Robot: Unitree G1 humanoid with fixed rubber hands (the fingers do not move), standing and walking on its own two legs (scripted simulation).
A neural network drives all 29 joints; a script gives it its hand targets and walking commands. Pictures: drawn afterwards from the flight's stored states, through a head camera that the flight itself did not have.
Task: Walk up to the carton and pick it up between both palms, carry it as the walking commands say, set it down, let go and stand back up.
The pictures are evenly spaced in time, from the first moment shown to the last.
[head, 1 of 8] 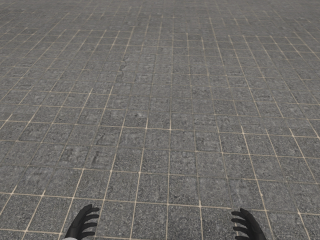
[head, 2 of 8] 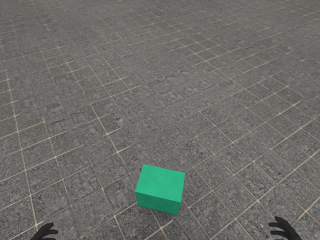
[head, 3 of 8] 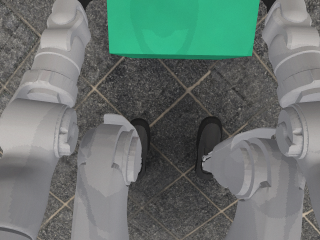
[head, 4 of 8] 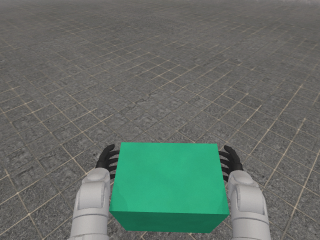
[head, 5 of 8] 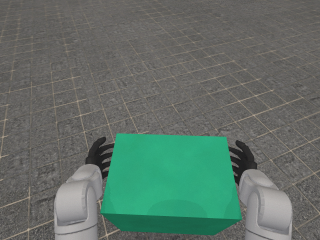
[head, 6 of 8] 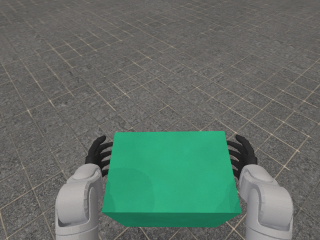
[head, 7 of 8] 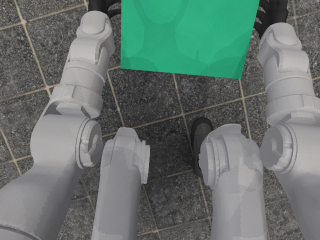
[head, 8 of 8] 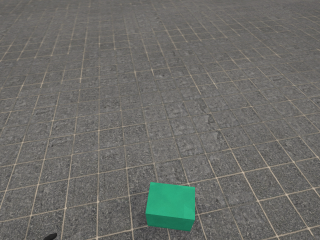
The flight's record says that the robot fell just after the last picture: no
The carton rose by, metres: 0.69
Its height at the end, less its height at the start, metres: +0.00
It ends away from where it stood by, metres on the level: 2.13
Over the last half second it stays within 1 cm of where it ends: yes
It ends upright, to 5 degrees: yes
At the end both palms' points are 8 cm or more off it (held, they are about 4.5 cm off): yes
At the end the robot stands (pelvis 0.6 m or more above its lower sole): yes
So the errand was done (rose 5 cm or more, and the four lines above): yes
